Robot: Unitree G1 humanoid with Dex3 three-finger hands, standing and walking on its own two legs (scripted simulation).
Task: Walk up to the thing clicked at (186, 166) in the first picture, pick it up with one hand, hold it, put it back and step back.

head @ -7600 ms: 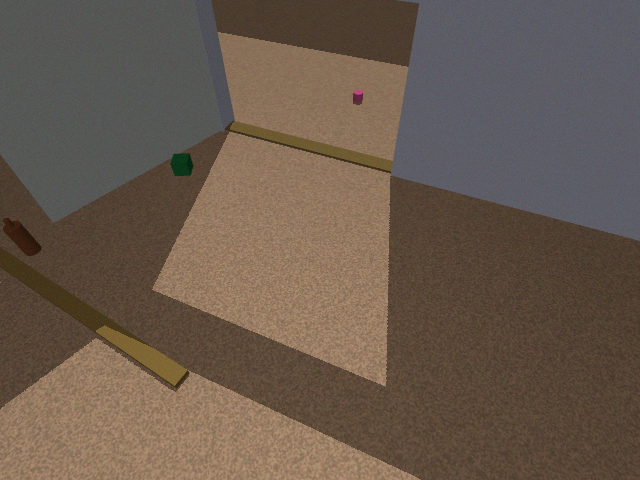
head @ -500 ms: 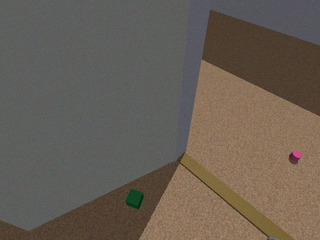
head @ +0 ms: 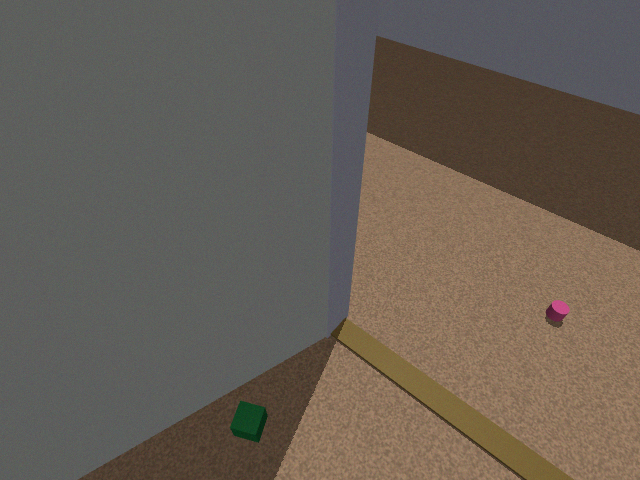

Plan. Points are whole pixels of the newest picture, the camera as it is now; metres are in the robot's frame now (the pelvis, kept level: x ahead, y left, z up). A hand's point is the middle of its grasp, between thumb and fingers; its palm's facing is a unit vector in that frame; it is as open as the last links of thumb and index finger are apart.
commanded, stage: walk up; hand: left
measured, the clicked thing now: (249, 421) +0.41 +0.22 -0.74
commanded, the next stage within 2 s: none
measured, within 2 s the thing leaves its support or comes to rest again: neither
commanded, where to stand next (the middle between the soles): +0.02 +0.00 m, yaw +1 degrees
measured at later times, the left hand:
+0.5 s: hand out of the picture +0.09 +0.28 -0.14, palm faces +0.07 -0.88 -0.47, open 7.3 cm
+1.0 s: hand out of the picture +0.01 +0.28 -0.17, palm faces -0.04 -0.93 -0.36, open 7.3 cm
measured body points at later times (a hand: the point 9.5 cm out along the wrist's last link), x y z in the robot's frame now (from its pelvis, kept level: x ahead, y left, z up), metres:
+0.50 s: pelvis +0.01 +0.00 -0.01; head +0.07 -0.02 +0.43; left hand +0.09 +0.33 -0.11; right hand +0.14 -0.31 -0.15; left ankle +0.02 +0.15 -0.71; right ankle +0.04 -0.14 -0.74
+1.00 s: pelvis -0.01 +0.00 -0.02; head -0.01 +0.02 +0.43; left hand +0.01 +0.33 -0.14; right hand +0.06 -0.34 -0.10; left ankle +0.03 +0.15 -0.74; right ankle +0.00 -0.14 -0.73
